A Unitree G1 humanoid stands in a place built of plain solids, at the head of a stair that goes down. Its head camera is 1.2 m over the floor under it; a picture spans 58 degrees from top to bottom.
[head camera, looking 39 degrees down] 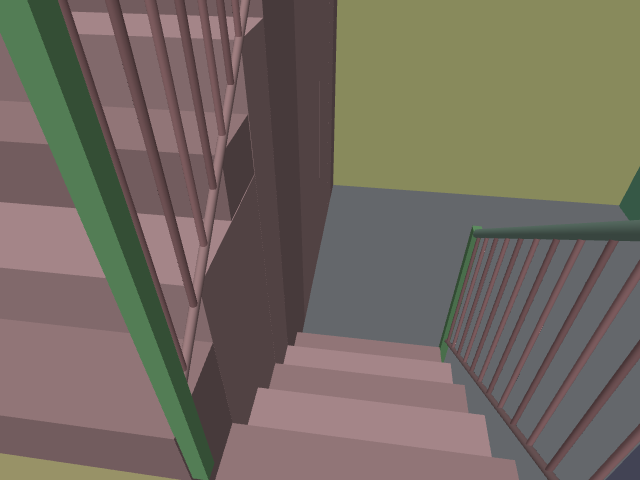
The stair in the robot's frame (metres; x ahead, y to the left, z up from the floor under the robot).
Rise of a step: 0.22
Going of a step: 0.28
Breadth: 0.93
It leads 8 degrees to the right of straight ahead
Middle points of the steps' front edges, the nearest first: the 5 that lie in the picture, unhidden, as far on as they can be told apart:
0.70 -0.16 -0.21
0.97 -0.20 -0.43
1.24 -0.24 -0.65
1.52 -0.27 -0.87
1.79 -0.31 -1.08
